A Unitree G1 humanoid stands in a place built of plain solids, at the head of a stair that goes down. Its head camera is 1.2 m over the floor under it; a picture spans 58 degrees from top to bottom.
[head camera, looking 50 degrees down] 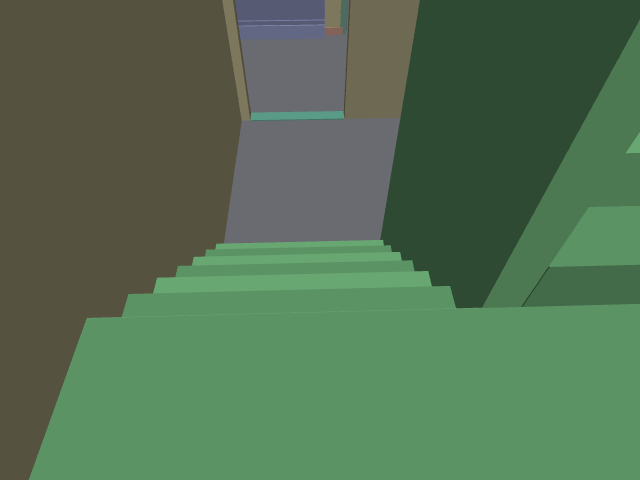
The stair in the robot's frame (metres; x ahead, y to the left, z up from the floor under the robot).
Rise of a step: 0.22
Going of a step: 0.23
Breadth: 1.30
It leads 2 degrees to the left of straight ahead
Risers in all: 7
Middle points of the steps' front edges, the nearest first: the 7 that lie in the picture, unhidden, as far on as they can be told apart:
0.71 0.13 0.00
0.93 0.14 -0.22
1.16 0.15 -0.43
1.39 0.15 -0.65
1.62 0.16 -0.86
1.85 0.17 -1.08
2.08 0.17 -1.29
